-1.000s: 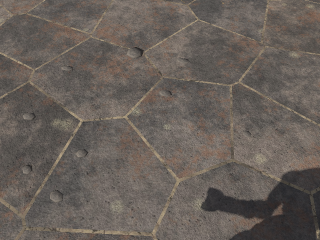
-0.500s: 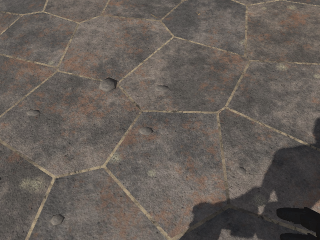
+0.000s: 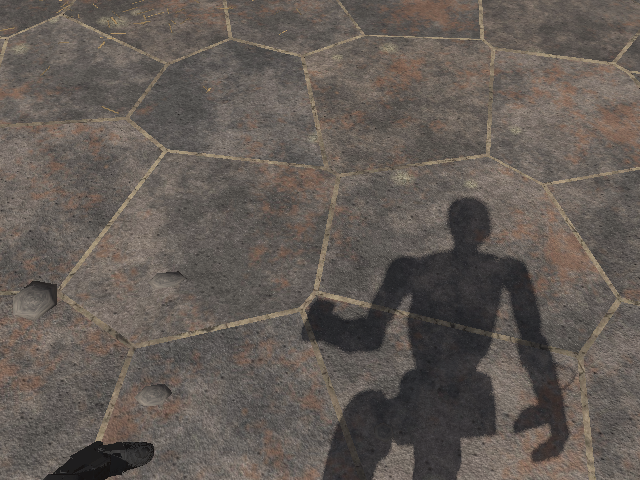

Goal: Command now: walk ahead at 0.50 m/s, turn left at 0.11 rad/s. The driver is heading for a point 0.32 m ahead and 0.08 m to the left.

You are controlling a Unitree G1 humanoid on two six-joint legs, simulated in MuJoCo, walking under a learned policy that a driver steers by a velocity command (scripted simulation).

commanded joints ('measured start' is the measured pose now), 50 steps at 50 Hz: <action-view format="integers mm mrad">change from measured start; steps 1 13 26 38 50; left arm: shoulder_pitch -95 122 247 262 195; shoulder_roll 76 90 113 60 81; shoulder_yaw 21 44 38 25 16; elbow -103 28 163 245 290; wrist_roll -6 28 26 23 23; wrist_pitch -30 -43 -14 87 33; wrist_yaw -11 2 26 58 55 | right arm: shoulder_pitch -3 -67 -143 -366 -284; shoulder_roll -189 -71 -208 -74 -41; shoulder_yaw -40 -21 -49 -8 -11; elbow -43 -111 -159 -122 -2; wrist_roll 9 -3 -51 -35 -34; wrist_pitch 3 31 33 64 68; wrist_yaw -7 -20 -9 -22 -34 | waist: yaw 41 101 99 170 121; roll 127 -60 132 167 3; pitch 25 -14 -181 -126 -11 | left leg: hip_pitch -37 -568 10 -318 -151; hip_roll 265 135 196 206 70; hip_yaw -212 -89 -141 -189 -53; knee -35 840 223 12 170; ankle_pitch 276 -75 869 -53 123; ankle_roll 154 -56 77 138 6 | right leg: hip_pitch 85 436 347 432 276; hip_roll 39 -195 -23 33 0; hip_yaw -20 102 -129 -56 0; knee -85 -405 28 -31 -223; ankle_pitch -18 267 53 -193 -249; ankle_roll -12 -222 -41 30 -14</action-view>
